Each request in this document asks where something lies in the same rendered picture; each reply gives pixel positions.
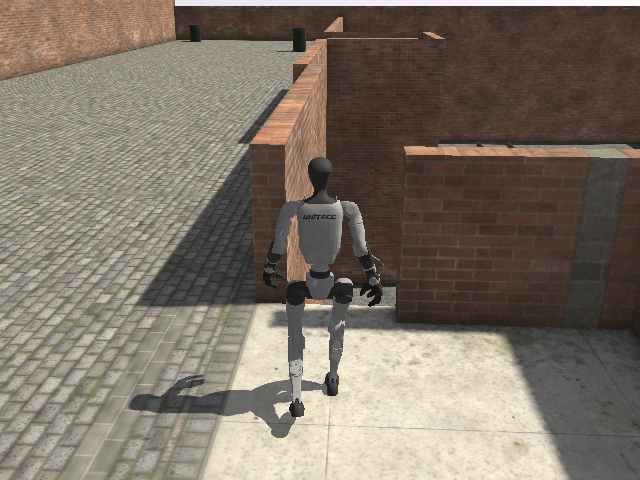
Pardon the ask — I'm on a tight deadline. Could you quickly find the robot left upper arm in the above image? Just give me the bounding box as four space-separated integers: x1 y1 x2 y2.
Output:
271 200 300 255

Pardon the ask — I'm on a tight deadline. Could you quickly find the humanoid robot head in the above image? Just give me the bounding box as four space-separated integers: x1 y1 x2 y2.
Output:
303 157 337 204

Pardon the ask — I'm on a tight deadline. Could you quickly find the left robot forearm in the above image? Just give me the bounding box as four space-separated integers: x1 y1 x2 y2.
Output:
264 239 282 274

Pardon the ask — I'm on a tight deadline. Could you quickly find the right robot forearm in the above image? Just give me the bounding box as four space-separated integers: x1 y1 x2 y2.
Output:
359 241 380 286

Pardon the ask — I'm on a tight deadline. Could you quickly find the right robot hand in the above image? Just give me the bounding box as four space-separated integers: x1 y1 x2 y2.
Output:
360 281 383 307

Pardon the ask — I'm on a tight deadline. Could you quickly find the right robot shin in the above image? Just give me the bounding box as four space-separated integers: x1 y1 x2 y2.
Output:
329 320 345 383

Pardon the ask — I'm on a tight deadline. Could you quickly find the robot right upper arm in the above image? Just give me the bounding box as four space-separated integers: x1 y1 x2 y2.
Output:
341 201 368 257

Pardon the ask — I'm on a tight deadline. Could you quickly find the left robot hand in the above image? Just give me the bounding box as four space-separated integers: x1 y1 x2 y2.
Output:
263 269 286 288

